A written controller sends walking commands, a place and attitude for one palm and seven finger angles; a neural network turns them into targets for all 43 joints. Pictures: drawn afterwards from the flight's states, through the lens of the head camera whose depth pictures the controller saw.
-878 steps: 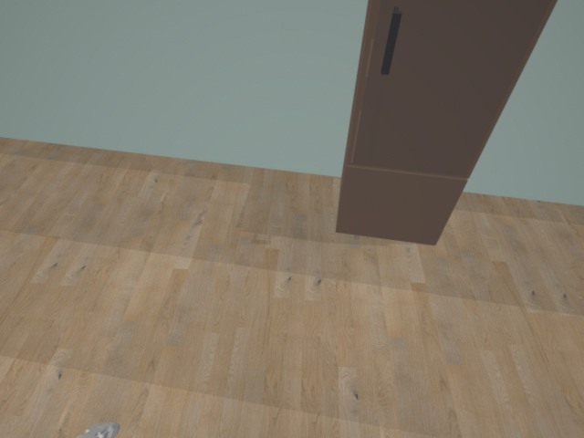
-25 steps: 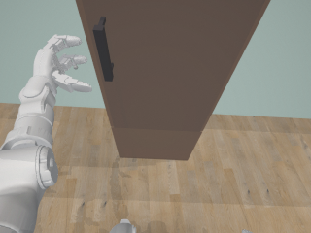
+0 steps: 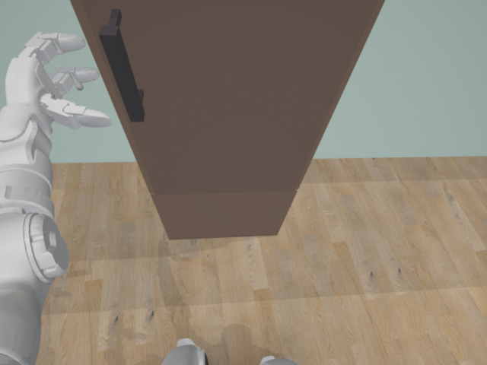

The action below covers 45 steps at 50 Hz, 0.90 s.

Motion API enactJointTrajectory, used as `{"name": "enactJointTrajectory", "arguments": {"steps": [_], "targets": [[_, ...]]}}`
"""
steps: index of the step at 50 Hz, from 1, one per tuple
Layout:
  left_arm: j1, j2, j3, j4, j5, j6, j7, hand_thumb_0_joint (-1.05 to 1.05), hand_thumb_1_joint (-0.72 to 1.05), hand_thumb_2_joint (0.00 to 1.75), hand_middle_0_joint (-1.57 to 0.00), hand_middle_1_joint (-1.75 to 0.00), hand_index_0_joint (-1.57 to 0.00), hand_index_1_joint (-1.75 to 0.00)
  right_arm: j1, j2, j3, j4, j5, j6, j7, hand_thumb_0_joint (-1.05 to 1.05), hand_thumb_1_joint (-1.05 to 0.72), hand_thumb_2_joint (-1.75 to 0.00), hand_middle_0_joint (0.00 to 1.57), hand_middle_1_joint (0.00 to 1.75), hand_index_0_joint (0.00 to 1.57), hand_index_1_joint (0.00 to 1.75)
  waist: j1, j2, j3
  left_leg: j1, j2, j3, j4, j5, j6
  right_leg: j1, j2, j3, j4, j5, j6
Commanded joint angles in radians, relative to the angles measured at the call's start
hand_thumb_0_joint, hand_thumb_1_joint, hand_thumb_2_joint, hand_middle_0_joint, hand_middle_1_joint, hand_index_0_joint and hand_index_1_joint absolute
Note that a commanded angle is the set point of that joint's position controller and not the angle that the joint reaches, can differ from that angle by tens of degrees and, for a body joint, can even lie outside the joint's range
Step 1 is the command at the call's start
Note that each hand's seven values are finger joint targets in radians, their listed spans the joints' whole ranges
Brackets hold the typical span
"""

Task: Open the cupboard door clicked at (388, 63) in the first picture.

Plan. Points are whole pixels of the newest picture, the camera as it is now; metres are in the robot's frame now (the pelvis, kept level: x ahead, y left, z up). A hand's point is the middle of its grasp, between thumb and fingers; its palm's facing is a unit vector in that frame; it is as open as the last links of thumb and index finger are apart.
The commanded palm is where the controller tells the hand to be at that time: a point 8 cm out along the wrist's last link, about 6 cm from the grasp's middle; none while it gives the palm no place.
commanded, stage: move the hooked fingers beside the handle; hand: left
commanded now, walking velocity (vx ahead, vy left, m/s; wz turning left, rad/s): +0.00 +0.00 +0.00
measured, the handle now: (127, 70) +0.55 +0.14 +0.15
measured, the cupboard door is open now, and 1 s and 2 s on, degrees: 0 0 0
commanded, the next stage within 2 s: slide the fingers in behind the handle in 0.84 s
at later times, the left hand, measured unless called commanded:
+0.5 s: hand (83, 97) +0.48 +0.19 +0.15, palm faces +0.00 -1.00 +0.02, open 14.0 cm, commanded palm +0.47 +0.24 +0.15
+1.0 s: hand (82, 89) +0.51 +0.20 +0.15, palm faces +0.00 -1.00 +0.02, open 14.0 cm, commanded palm +0.48 +0.24 +0.15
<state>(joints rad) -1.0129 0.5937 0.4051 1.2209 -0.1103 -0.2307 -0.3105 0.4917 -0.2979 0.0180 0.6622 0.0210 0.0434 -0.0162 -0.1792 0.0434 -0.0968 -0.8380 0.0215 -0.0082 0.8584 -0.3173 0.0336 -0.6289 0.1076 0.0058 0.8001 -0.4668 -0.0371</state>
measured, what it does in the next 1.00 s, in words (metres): stands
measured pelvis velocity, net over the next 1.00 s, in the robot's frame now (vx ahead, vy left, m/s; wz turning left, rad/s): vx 0.00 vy -0.01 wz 0.01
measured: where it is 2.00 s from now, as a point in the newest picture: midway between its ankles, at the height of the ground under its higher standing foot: outside the picture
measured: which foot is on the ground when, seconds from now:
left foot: down 0.00-1.00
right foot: down 0.00-1.00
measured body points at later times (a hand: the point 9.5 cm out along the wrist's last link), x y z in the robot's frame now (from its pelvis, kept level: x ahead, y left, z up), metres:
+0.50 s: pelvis +0.00 +0.00 +0.00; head +0.06 +0.01 +0.45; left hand +0.48 +0.24 +0.15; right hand +0.06 -0.27 -0.11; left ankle +0.05 +0.10 -0.70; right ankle -0.05 -0.11 -0.70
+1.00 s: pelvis +0.00 -0.01 +0.00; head +0.08 +0.00 +0.44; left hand +0.50 +0.25 +0.15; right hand -0.03 -0.28 -0.11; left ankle +0.05 +0.10 -0.70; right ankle -0.05 -0.11 -0.70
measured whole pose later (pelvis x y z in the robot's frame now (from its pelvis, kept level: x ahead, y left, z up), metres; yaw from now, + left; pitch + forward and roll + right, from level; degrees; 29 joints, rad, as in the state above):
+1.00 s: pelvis +0.00 -0.01 +0.00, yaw +0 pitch +16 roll -3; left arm -0.99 0.58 0.39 1.22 -0.12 -0.22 -0.30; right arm 0.47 -0.30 0.02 0.66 0.03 0.04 -0.02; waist -0.17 0.05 -0.10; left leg -0.81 0.02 -0.01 0.85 -0.31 0.02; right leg -0.60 0.11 0.00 0.79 -0.47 -0.05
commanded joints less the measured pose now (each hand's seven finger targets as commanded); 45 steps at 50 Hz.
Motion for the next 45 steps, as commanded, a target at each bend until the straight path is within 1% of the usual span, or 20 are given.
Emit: {"name": "enactJointTrajectory", "arguments": {"steps": [1,4,5,9,10,12,16,17,18,22,23,26,28,31,33,35,37,38,41,45], "targets": [[-0.452,0.211,-0.004,-0.297,-0.028,-0.076,-0.012,0.0,-0.5,0.3,-0.3,-1.2,-0.3,-1.2,0.086,-0.171,-0.068,-0.079,0.005,-0.027,-0.004,0.0,-0.9,-0.9,0.2,0.3,0.2,0.3,0.029,0.145,-0.491,0.631,0.005,-0.059,-0.027,0.368,0.015,-0.068,-0.013,-0.016,-0.106,0.417,0.009],[-0.376,0.202,0.007,-0.278,-0.038,-0.045,-0.009,0.0,-0.5,0.3,-0.3,-1.2,-0.3,-1.2,0.083,-0.171,-0.07,-0.084,0.006,-0.022,0.001,0.0,-0.9,-0.9,0.2,0.3,0.2,0.3,0.041,0.119,-0.45,0.616,0.004,-0.054,-0.032,0.377,0.017,-0.06,-0.011,-0.019,-0.113,0.432,0.009],[-0.375,0.199,0.007,-0.28,-0.041,-0.037,-0.007,0.0,-0.5,0.3,-0.3,-1.2,-0.3,-1.2,0.084,-0.172,-0.071,-0.087,0.009,-0.019,0.001,0.0,-0.9,-0.9,0.2,0.3,0.2,0.3,0.037,0.081,-0.433,0.599,0.005,-0.053,-0.037,0.373,0.019,-0.052,-0.013,-0.019,-0.114,0.441,0.012],[-0.351,0.144,-0.025,-0.324,-0.046,-0.032,0.008,0.0,-0.5,0.3,-0.3,-1.2,-0.3,-1.2,0.062,-0.163,-0.07,-0.103,0.007,-0.021,0.007,0.0,-0.9,-0.9,0.2,0.3,0.2,0.3,0.04,0.082,-0.399,0.612,0.001,-0.052,-0.039,0.381,0.018,-0.059,-0.014,-0.024,-0.115,0.445,0.012],[-0.353,0.183,0.01,-0.328,-0.044,-0.037,0.015,0.0,-0.5,0.3,-0.3,-1.2,-0.3,-1.2,0.065,-0.169,-0.072,-0.105,0.008,-0.02,0.006,0.0,-0.9,-0.9,0.2,0.3,0.2,0.3,0.044,0.058,-0.401,0.604,0.003,-0.055,-0.042,0.378,0.018,-0.054,-0.015,-0.021,-0.113,0.446,0.013],[-0.392,0.131,-0.035,-0.338,-0.05,-0.046,0.024,0.0,-0.5,0.3,-0.3,-1.2,-0.3,-1.2,0.055,-0.16,-0.067,-0.105,0.009,-0.019,0.003,0.0,-0.9,-0.9,0.2,0.3,0.2,0.3,0.022,0.052,-0.363,0.602,-0.001,-0.056,-0.041,0.365,0.021,-0.063,-0.018,-0.022,-0.116,0.436,0.013],[-0.424,0.1,-0.058,-0.371,-0.047,-0.068,0.036,0.0,-0.5,0.3,-0.3,-1.2,-0.3,-1.2,0.031,-0.159,-0.07,-0.104,0.009,-0.029,0.003,0.0,-0.9,-0.9,0.2,0.3,0.2,0.3,0.025,0.075,-0.403,0.659,0.002,-0.07,-0.042,0.349,0.014,-0.087,-0.019,-0.021,-0.111,0.404,0.011],[-0.441,0.072,-0.081,-0.382,-0.055,-0.072,0.039,0.0,-0.5,0.3,-0.3,-1.2,-0.3,-1.2,0.028,-0.155,-0.067,-0.104,0.011,-0.031,0.001,0.0,-0.9,-0.9,0.2,0.3,0.2,0.3,0.015,0.084,-0.402,0.664,-0.002,-0.066,-0.036,0.361,0.018,-0.085,-0.022,-0.018,-0.112,0.415,0.01],[-0.458,0.079,-0.073,-0.365,-0.048,-0.072,0.04,0.0,-0.5,0.3,-0.3,-1.2,-0.3,-1.2,0.028,-0.159,-0.069,-0.095,0.014,-0.034,0.001,0.0,-0.9,-0.9,0.2,0.3,0.2,0.3,0.013,0.066,-0.41,0.673,0.003,-0.073,-0.038,0.35,0.015,-0.104,-0.022,-0.017,-0.111,0.406,0.013],[-0.468,0.127,-0.053,-0.25,-0.044,-0.043,0.049,0.0,-0.5,0.3,-0.3,-1.2,-0.3,-1.2,0.021,-0.164,-0.055,-0.087,0.012,-0.033,-0.005,0.0,-0.9,-0.9,0.2,0.3,0.2,0.3,0.008,0.015,-0.325,0.555,-0.009,-0.061,-0.047,0.245,0.023,-0.079,-0.035,-0.007,-0.128,0.356,0.017],[-0.482,0.152,-0.043,-0.245,-0.03,-0.043,0.051,0.0,-0.5,0.3,-0.3,-1.2,-0.3,-1.2,0.019,-0.167,-0.056,-0.088,0.016,-0.034,-0.006,0.0,-0.9,-0.9,0.2,0.3,0.2,0.3,0.01,0.022,-0.345,0.554,-0.008,-0.06,-0.049,0.241,0.023,-0.083,-0.037,0.0,-0.125,0.359,0.021],[-0.518,0.117,-0.087,-0.23,-0.022,-0.045,0.052,0.0,-0.5,0.3,-0.3,-1.2,-0.3,-1.2,0.011,-0.162,-0.05,-0.089,0.011,-0.039,-0.008,0.0,-0.9,-0.9,0.2,0.3,0.2,0.3,-0.003,0.06,-0.333,0.554,-0.009,-0.066,-0.046,0.209,0.019,-0.113,-0.038,-0.002,-0.128,0.314,0.018],[-0.542,0.177,-0.045,-0.233,-0.022,-0.064,0.052,0.0,-0.5,0.3,-0.3,-1.2,-0.3,-1.2,0.021,-0.17,-0.051,-0.086,0.012,-0.043,-0.01,0.0,-0.9,-0.9,0.2,0.3,0.2,0.3,0.0,0.055,-0.37,0.544,-0.007,-0.067,-0.039,0.217,0.021,-0.092,-0.04,0.008,-0.123,0.327,0.02],[-0.565,0.157,-0.063,-0.234,-0.032,-0.079,0.037,0.0,-0.5,0.3,-0.3,-1.2,-0.3,-1.2,0.021,-0.168,-0.052,-0.08,0.009,-0.049,-0.012,0.0,-0.9,-0.9,0.2,0.3,0.2,0.3,-0.007,0.062,-0.398,0.558,-0.007,-0.07,-0.039,0.209,0.019,-0.086,-0.036,0.005,-0.125,0.313,0.018],[-0.545,0.21,-0.019,-0.21,-0.033,-0.078,0.03,0.0,-0.5,0.3,-0.3,-1.2,-0.3,-1.2,0.035,-0.176,-0.053,-0.076,0.012,-0.049,-0.014,0.0,-0.9,-0.9,0.2,0.3,0.2,0.3,0.004,0.045,-0.427,0.536,-0.008,-0.062,-0.036,0.223,0.024,-0.056,-0.037,0.014,-0.124,0.344,0.021],[-0.525,0.224,-0.016,-0.192,-0.029,-0.065,0.02,0.0,-0.5,0.3,-0.3,-1.2,-0.3,-1.2,0.044,-0.177,-0.052,-0.077,0.013,-0.045,-0.015,0.0,-0.9,-0.9,0.2,0.3,0.2,0.3,0.007,0.051,-0.425,0.514,-0.01,-0.057,-0.038,0.228,0.025,-0.043,-0.037,0.014,-0.122,0.359,0.021],[-0.51,0.196,-0.037,-0.165,-0.027,-0.053,0.016,0.0,-0.5,0.3,-0.3,-1.2,-0.3,-1.2,0.051,-0.172,-0.051,-0.075,0.009,-0.042,-0.014,0.0,-0.9,-0.9,0.2,0.3,0.2,0.3,0.003,0.051,-0.389,0.493,-0.013,-0.053,-0.035,0.222,0.027,-0.047,-0.036,0.009,-0.125,0.353,0.021],[-0.511,0.233,-0.012,-0.171,-0.019,-0.053,0.016,0.0,-0.5,0.3,-0.3,-1.2,-0.3,-1.2,0.057,-0.178,-0.054,-0.074,0.012,-0.041,-0.014,0.0,-0.9,-0.9,0.2,0.3,0.2,0.3,0.007,0.034,-0.399,0.488,-0.008,-0.052,-0.037,0.22,0.028,-0.048,-0.035,0.013,-0.125,0.357,0.026],[-0.482,0.237,-0.01,-0.19,-0.022,-0.051,0.008,0.0,-0.5,0.3,-0.3,-1.2,-0.3,-1.2,0.063,-0.177,-0.054,-0.08,0.008,-0.036,-0.013,0.0,-0.9,-0.9,0.2,0.3,0.2,0.3,0.016,0.067,-0.403,0.489,-0.01,-0.046,-0.039,0.239,0.026,-0.03,-0.032,0.013,-0.125,0.378,0.022],[-0.465,0.275,0.03,-0.219,-0.027,-0.064,0.006,0.0,-0.5,0.3,-0.3,-1.2,-0.3,-1.2,0.075,-0.179,-0.058,-0.082,0.009,-0.031,-0.012,0.0,-0.9,-0.9,0.2,0.3,0.2,0.3,0.023,0.053,-0.419,0.492,-0.01,-0.04,-0.037,0.263,0.028,-0.007,-0.027,0.015,-0.126,0.412,0.024]]}}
